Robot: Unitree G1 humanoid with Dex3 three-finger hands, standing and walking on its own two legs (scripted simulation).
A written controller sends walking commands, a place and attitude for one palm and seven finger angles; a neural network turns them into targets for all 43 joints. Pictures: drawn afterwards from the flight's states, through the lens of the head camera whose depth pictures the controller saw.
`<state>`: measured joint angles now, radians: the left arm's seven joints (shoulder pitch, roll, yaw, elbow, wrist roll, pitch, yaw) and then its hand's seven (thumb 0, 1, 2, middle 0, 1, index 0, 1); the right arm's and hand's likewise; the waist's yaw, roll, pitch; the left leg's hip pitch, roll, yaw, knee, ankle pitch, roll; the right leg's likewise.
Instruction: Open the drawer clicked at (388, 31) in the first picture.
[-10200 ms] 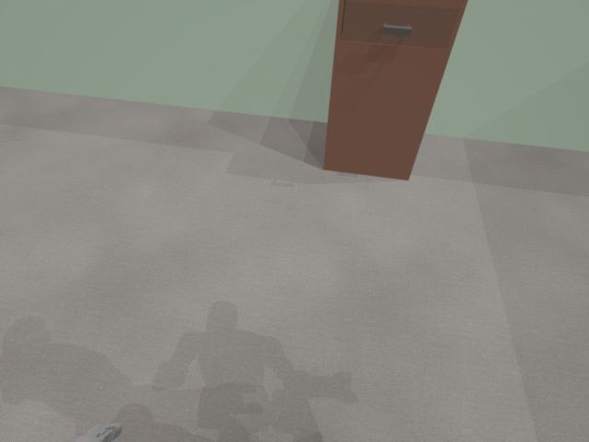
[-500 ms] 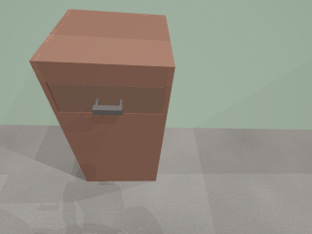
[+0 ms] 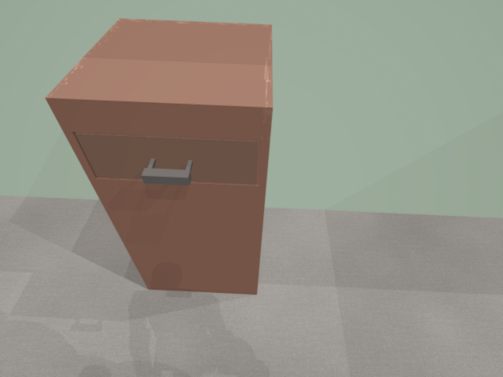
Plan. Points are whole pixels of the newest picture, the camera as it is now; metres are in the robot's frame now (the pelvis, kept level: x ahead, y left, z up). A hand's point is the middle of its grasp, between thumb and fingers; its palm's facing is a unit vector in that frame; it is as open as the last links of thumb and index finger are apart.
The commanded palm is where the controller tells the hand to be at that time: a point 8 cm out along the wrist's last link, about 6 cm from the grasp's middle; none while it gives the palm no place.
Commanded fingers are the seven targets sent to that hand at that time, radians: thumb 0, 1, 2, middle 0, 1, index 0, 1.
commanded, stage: come to a stop and stand still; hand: left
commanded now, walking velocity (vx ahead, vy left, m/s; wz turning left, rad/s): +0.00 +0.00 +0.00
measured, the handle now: (169, 170) +0.55 +0.23 -0.02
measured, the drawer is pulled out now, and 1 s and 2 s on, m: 0.00 0.00 0.00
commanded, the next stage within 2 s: look again from close up in 0.02 s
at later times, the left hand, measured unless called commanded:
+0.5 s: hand out of the picture +0.04 +0.21 -0.17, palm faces +0.03 -0.97 -0.25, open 7.4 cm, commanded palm none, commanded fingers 0.00 0.90 0.90 -0.20 -0.30 -0.20 -0.30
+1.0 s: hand (128, 309) +0.23 +0.22 -0.03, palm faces -0.02 -0.45 -0.89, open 7.8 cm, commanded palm +0.16 +0.24 -0.03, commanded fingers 0.00 0.57 0.76 -0.22 -0.51 -0.22 -0.51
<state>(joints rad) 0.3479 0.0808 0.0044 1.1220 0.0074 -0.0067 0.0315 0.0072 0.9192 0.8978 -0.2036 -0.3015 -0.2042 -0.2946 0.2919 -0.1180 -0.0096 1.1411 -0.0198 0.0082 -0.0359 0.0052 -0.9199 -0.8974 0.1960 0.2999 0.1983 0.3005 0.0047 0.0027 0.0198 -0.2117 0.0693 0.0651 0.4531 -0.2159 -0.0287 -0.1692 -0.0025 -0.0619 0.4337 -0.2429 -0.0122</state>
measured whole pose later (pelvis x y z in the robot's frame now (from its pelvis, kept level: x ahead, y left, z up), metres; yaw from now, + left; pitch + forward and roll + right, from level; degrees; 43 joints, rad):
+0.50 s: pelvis +0.03 +0.02 -0.01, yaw +0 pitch -1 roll +0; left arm 0.28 0.18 0.00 1.07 0.01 -0.02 0.04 0.00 0.91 0.90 -0.20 -0.30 -0.20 -0.29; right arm 0.32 -0.16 0.02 1.08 -0.02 -0.02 -0.02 0.01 -0.93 -0.90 0.20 0.30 0.20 0.30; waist 0.00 0.03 0.01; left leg -0.22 0.02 0.07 0.53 -0.30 0.00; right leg -0.18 -0.05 -0.05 0.53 -0.33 0.02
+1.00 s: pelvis +0.02 +0.00 -0.02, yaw -1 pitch +7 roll +2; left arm 0.36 0.30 -0.03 0.07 0.66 0.04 0.31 0.01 0.79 0.84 -0.21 -0.38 -0.21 -0.37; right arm 0.16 -0.26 -0.05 0.72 -0.03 -0.15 -0.03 0.01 -0.91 -0.90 0.20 0.30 0.20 0.30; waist 0.01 0.05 -0.10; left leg -0.43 0.04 0.09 0.64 -0.32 -0.02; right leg -0.45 -0.04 -0.02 0.71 -0.38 -0.01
